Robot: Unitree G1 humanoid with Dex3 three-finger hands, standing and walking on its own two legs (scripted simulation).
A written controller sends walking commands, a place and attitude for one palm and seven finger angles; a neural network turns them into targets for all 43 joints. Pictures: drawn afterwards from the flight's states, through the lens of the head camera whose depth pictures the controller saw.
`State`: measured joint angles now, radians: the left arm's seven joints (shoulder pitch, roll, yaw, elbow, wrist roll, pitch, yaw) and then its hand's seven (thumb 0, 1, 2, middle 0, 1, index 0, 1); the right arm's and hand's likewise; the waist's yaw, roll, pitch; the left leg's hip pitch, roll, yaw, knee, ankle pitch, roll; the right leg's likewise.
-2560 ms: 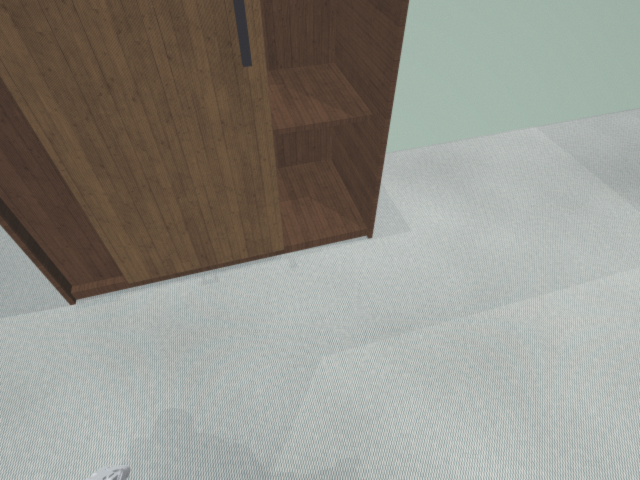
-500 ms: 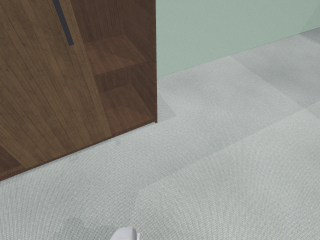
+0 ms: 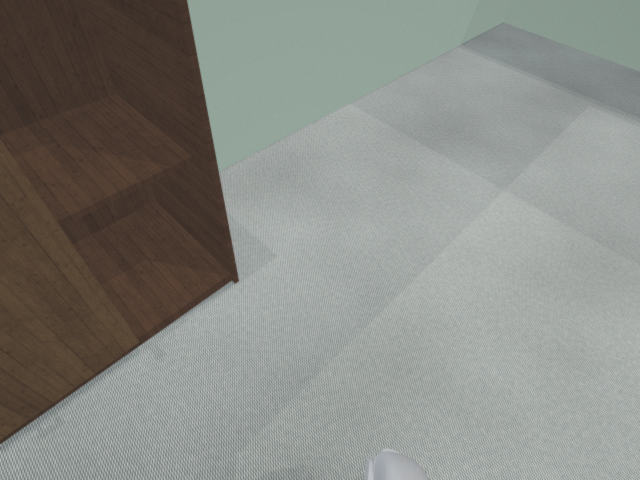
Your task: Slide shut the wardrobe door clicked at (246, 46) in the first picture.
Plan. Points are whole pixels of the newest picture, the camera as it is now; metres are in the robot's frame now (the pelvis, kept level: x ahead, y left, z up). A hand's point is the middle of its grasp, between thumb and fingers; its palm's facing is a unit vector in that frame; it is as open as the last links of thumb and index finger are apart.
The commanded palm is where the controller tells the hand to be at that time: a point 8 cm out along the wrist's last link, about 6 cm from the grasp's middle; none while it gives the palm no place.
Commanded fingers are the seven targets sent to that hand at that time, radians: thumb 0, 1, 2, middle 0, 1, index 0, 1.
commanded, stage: walk to a spot facing it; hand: left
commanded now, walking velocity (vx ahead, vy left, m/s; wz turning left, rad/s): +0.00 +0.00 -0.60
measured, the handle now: out of the picture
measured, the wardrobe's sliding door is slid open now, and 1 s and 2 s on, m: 0.37 0.37 0.37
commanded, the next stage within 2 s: turn to face it in 0.14 s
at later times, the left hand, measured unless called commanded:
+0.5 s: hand (249, 404) +0.25 +0.13 -0.17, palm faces -0.14 -0.98 -0.15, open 7.4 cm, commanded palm none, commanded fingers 0.00 0.90 0.90 -0.20 -0.30 -0.20 -0.30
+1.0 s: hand (196, 440) +0.19 +0.19 -0.16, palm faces +0.21 -0.93 -0.29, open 7.4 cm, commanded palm none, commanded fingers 0.00 0.90 0.90 -0.20 -0.30 -0.20 -0.30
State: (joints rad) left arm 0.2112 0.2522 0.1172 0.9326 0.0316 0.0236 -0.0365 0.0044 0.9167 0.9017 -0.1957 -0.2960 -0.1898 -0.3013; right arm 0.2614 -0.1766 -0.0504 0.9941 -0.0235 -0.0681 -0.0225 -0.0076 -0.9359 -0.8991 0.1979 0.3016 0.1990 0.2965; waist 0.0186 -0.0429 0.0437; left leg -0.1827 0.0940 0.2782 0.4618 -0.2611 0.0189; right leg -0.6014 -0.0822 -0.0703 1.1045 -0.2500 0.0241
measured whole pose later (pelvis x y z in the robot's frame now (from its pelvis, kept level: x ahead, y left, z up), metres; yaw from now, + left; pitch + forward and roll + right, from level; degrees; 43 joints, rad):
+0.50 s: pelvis +0.11 -0.02 -0.01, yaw -6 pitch -1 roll -2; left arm 0.12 0.14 0.02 0.94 0.02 0.02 0.01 0.00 0.91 0.90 -0.20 -0.30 -0.20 -0.30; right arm 0.27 -0.17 -0.02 1.00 -0.02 0.02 0.00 0.01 -0.91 -0.90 0.19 0.30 0.19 0.30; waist -0.05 0.01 0.04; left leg -0.38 0.09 0.07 0.81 -0.38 -0.04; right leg -0.29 -0.01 -0.14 0.53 -0.23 -0.03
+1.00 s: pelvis +0.12 -0.04 -0.01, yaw +10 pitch +1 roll +0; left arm 0.14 0.24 0.07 0.91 0.00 0.04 0.02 0.01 0.91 0.90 -0.20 -0.30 -0.19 -0.30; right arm 0.23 -0.24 -0.08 0.95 -0.03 0.05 0.01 0.01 -0.90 -0.90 0.20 0.30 0.20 0.30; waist -0.03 0.03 0.06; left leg -0.34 -0.05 -0.13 0.52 -0.20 -0.01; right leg -0.30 -0.02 0.00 0.63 -0.36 0.07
